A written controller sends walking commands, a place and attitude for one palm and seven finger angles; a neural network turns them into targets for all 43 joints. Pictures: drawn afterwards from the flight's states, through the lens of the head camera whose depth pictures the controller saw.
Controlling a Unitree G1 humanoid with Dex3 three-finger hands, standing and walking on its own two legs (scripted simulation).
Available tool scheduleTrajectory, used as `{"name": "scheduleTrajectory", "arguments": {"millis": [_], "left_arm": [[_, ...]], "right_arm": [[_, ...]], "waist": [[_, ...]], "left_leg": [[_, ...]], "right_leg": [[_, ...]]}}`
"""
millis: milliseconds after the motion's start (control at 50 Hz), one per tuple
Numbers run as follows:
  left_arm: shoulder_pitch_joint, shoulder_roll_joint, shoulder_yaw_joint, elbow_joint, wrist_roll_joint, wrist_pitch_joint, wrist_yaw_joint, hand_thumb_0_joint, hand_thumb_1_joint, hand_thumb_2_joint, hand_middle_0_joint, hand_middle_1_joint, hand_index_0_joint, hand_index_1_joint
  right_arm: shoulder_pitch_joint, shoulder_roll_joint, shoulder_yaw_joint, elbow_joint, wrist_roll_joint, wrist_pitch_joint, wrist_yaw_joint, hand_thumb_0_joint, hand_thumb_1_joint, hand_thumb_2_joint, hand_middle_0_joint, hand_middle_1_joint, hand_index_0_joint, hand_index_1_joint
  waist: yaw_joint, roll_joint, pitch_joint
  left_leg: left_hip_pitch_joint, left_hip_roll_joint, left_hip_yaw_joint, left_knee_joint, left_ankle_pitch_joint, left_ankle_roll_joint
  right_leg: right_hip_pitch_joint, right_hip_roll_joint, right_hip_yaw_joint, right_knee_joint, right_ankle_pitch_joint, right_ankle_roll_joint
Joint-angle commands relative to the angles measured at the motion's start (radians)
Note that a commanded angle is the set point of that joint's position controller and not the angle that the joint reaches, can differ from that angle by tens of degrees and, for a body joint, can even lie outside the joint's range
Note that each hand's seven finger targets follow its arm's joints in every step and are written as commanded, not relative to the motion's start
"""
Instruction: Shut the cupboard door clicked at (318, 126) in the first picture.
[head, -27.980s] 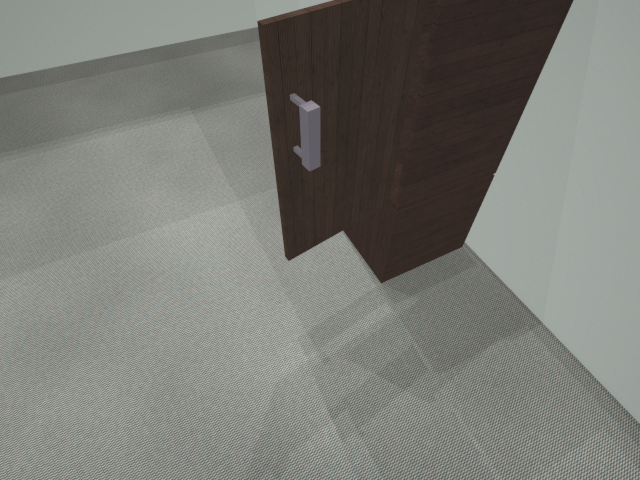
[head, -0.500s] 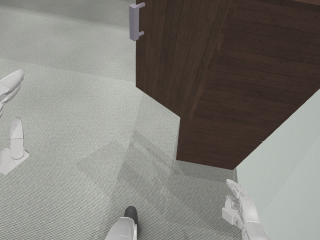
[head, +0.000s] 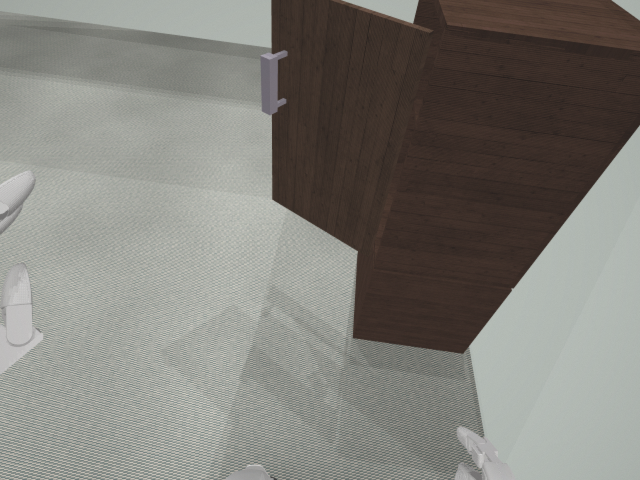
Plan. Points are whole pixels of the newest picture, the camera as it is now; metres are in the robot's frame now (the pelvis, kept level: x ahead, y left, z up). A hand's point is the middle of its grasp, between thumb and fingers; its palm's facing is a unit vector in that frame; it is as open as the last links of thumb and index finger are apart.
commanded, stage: stop stepping back and stand still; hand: left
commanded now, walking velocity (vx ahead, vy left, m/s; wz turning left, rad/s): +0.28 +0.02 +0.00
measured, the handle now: (276, 82) +0.92 +0.12 +0.06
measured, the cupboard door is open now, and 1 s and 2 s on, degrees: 59 59 59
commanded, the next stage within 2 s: let the arm hang, fingers relaxed in 0.38 s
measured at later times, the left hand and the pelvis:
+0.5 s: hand (14, 298) +0.22 +0.27 +0.20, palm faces +0.34 -0.76 -0.56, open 7.4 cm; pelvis +0.00 +0.02 +0.00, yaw +0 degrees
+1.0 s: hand out of the picture -0.10 +0.24 -0.17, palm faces +0.06 -0.97 -0.22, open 7.2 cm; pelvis -0.04 +0.04 +0.00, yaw +3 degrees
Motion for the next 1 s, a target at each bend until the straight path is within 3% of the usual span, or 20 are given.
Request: {"name": "scheduleTrajectory", "arguments": {"millis": [0,100,140,180,200,300,340,380,440,460,520,560,580,640,680,720,760,800,880,980], "left_arm": [[-0.138,0.040,0.134,0.145,-0.027,0.005,0.050,0.000,0.900,0.900,-0.200,-0.300,-0.200,-0.300],[-0.431,-0.058,-0.086,0.379,0.026,0.043,0.050,0.000,0.900,0.900,-0.200,-0.300,-0.200,-0.300],[-0.486,-0.084,-0.157,0.280,0.034,0.037,0.046,0.000,0.900,0.900,-0.200,-0.300,-0.200,-0.300],[-0.527,-0.031,-0.125,0.068,0.035,0.014,0.047,0.000,0.900,0.900,-0.200,-0.300,-0.200,-0.300],[-0.495,0.046,-0.053,0.006,0.033,-0.003,0.043,0.000,0.900,0.900,-0.200,-0.300,-0.200,-0.300],[-0.302,0.145,0.116,-0.247,0.025,-0.036,0.053,0.000,0.900,0.900,-0.200,-0.300,-0.200,-0.300],[-0.171,0.113,0.141,-0.207,0.013,-0.041,0.049,0.000,0.900,0.900,-0.200,-0.300,-0.200,-0.300],[-0.085,0.088,0.163,-0.125,-0.001,-0.040,0.045,0.000,0.900,0.900,-0.200,-0.300,-0.200,-0.300],[-0.005,0.047,0.150,0.024,-0.015,-0.016,0.038,0.000,0.900,0.900,-0.200,-0.300,-0.200,-0.300],[-0.160,-0.196,-0.409,0.722,0.083,0.146,-0.100,0.000,0.900,0.900,-0.200,-0.300,-0.200,-0.300],[-0.230,-0.232,-0.421,0.806,0.091,0.228,-0.144,0.000,0.900,0.900,-0.200,-0.300,-0.200,-0.300],[-0.311,-0.194,-0.421,0.909,0.099,0.220,-0.147,0.000,0.900,0.900,-0.200,-0.300,-0.200,-0.300],[-0.348,-0.176,-0.418,0.961,0.104,0.218,-0.148,0.000,0.900,0.900,-0.200,-0.300,-0.200,-0.300],[-0.374,-0.166,-0.418,1.152,0.113,0.216,-0.130,0.000,0.900,0.900,-0.200,-0.300,-0.200,-0.300],[-0.415,-0.169,-0.431,1.252,0.109,0.229,-0.121,0.000,0.900,0.900,-0.200,-0.300,-0.200,-0.300],[-0.437,-0.198,-0.445,1.339,0.096,0.236,-0.118,0.000,0.900,0.900,-0.200,-0.300,-0.200,-0.300],[-0.374,-0.238,-0.455,1.440,0.088,0.244,-0.115,0.000,0.900,0.900,-0.200,-0.300,-0.200,-0.300],[-0.318,-0.266,-0.430,1.515,0.094,0.244,-0.115,0.000,0.900,0.900,-0.200,-0.300,-0.200,-0.300],[-0.260,-0.281,-0.446,1.650,0.091,0.231,-0.124,0.000,0.900,0.900,-0.200,-0.300,-0.200,-0.300],[-0.271,-0.280,-0.461,1.751,0.089,0.206,-0.119,0.000,0.900,0.900,-0.200,-0.300,-0.200,-0.300]], "right_arm": [[-0.083,-0.175,-0.071,-0.096,0.018,0.013,-0.024,0.000,-0.900,-0.900,0.200,0.300,0.200,0.300],[-0.128,-0.200,-0.057,-0.067,0.027,-0.017,-0.056,0.000,-0.900,-0.900,0.200,0.300,0.200,0.300],[-0.126,-0.212,-0.061,-0.089,0.030,-0.030,-0.061,0.000,-0.900,-0.900,0.200,0.300,0.200,0.300],[-0.151,-0.220,-0.061,-0.135,0.037,-0.045,-0.056,0.000,-0.900,-0.900,0.200,0.300,0.200,0.300],[-0.136,-0.200,-0.054,-0.110,0.028,-0.055,-0.055,0.000,-0.900,-0.900,0.200,0.300,0.200,0.300],[-0.127,-0.184,-0.065,-0.131,0.012,-0.097,-0.017,0.000,-0.900,-0.900,0.200,0.300,0.200,0.300],[-0.126,-0.168,-0.063,-0.149,0.016,-0.087,-0.002,0.000,-0.900,-0.900,0.200,0.300,0.200,0.300],[-0.110,-0.160,-0.065,-0.157,0.021,-0.066,0.005,0.000,-0.900,-0.900,0.200,0.300,0.200,0.300],[-0.078,-0.157,-0.069,-0.154,0.031,-0.021,0.009,0.000,-0.900,-0.900,0.200,0.300,0.200,0.300],[-0.210,-0.281,-0.090,-0.028,0.040,-0.073,0.056,0.000,-0.900,-0.900,0.200,0.300,0.200,0.300],[-0.098,-0.258,-0.090,0.022,0.011,-0.003,0.042,0.000,-0.900,-0.900,0.200,0.300,0.200,0.300],[-0.126,-0.250,-0.071,0.027,0.009,0.043,0.040,0.000,-0.900,-0.900,0.200,0.300,0.200,0.300],[-0.132,-0.234,-0.063,0.026,0.004,0.062,0.040,0.000,-0.900,-0.900,0.200,0.300,0.200,0.300],[-0.141,-0.209,-0.058,0.038,-0.030,0.098,0.039,0.000,-0.900,-0.900,0.200,0.300,0.200,0.300],[-0.109,-0.204,-0.066,0.092,-0.029,0.116,0.036,0.000,-0.900,-0.900,0.200,0.300,0.200,0.300],[-0.064,-0.199,-0.058,0.158,-0.026,0.117,0.044,0.000,-0.900,-0.900,0.200,0.300,0.200,0.300],[-0.063,-0.213,-0.055,0.206,-0.028,0.117,0.043,0.000,-0.900,-0.900,0.200,0.300,0.200,0.300],[-0.059,-0.208,-0.066,0.224,-0.032,0.120,0.035,0.000,-0.900,-0.900,0.200,0.300,0.200,0.300],[-0.012,-0.203,-0.074,0.280,-0.021,0.119,0.023,0.000,-0.900,-0.900,0.200,0.300,0.200,0.300],[0.045,-0.175,-0.071,0.350,-0.006,0.108,0.018,0.000,-0.900,-0.900,0.200,0.300,0.200,0.300]], "waist": [[0.001,-0.073,0.032],[0.015,-0.031,0.137],[0.023,0.046,0.096],[0.036,0.057,0.029],[0.030,0.081,-0.017],[0.047,0.288,-0.136],[0.050,0.356,-0.170],[0.040,0.333,-0.197],[0.018,0.121,-0.251],[-0.001,0.093,-0.160],[0.019,0.008,-0.167],[0.038,-0.196,-0.109],[0.036,-0.315,-0.067],[0.041,-0.408,0.021],[0.028,-0.283,0.068],[0.008,-0.002,0.104],[0.033,0.274,0.152],[0.055,0.382,0.144],[0.060,0.314,0.012],[0.034,0.030,-0.013]], "left_leg": [[-0.041,0.093,-0.124,0.395,-0.094,0.006],[0.251,0.044,0.059,-0.103,-0.045,0.061],[0.348,0.116,-0.061,-0.191,-0.005,0.099],[0.397,0.232,-0.213,-0.221,0.261,0.135],[0.395,0.218,-0.202,-0.236,0.341,0.132],[0.450,0.230,-0.157,-0.235,0.581,0.089],[0.437,0.209,-0.085,-0.205,0.545,0.064],[0.376,0.172,-0.012,-0.161,0.470,0.039],[0.311,0.136,0.039,-0.063,0.429,0.020],[0.235,0.142,0.031,0.059,0.512,0.014],[0.278,0.168,-0.002,0.030,0.443,0.032],[0.195,0.151,-0.037,0.021,0.224,0.051],[0.180,0.112,-0.032,0.043,0.090,0.047],[0.126,0.045,0.005,0.093,-0.087,0.037],[0.192,0.047,0.006,0.071,-0.077,0.034],[0.300,0.097,-0.044,-0.080,0.165,0.049],[0.163,0.140,-0.141,-0.265,-0.091,0.072],[0.076,0.139,-0.175,-0.372,-0.314,0.075],[0.157,0.136,-0.165,-0.406,-0.342,0.072],[0.325,0.117,-0.102,-0.299,-0.058,0.063]], "right_leg": [[-0.270,-0.402,0.382,-0.304,-0.451,-0.163],[-0.261,-0.229,0.129,-0.127,-0.154,-0.023],[-0.258,-0.160,0.092,0.016,0.027,0.035],[-0.230,-0.096,0.034,0.106,0.209,0.099],[-0.187,-0.093,0.019,0.115,0.193,0.099],[-0.117,-0.053,-0.015,0.092,0.042,0.085],[-0.056,-0.049,-0.025,0.011,0.090,0.077],[0.034,-0.066,-0.007,-0.033,0.255,0.066],[0.115,-0.152,0.095,-0.009,0.625,0.037],[-0.019,-0.256,0.041,0.143,0.924,0.028],[-0.131,-0.182,0.020,0.146,0.541,0.055],[-0.136,-0.209,0.036,0.082,0.408,0.043],[-0.172,-0.241,0.059,0.025,0.378,0.019],[-0.124,-0.278,0.111,0.007,0.587,-0.045],[-0.187,-0.289,0.100,-0.018,0.416,-0.053],[-0.279,-0.225,0.067,-0.006,0.055,0.005],[-0.191,-0.140,0.042,-0.021,-0.173,0.043],[-0.082,-0.114,0.013,0.001,-0.126,0.041],[-0.009,-0.099,0.012,-0.033,-0.080,0.039],[-0.067,-0.152,0.071,-0.151,-0.014,0.023]]}}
